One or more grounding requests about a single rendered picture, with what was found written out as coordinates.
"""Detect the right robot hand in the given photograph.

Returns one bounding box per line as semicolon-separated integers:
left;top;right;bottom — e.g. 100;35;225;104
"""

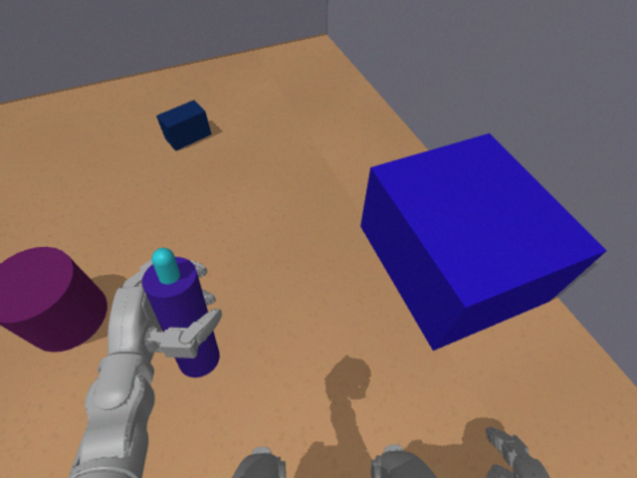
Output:
486;427;549;478

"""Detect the left robot arm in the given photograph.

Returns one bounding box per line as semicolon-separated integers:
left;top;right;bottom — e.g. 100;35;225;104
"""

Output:
69;352;155;478

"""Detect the left robot hand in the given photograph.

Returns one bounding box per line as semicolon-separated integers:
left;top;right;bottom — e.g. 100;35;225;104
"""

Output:
107;260;222;361

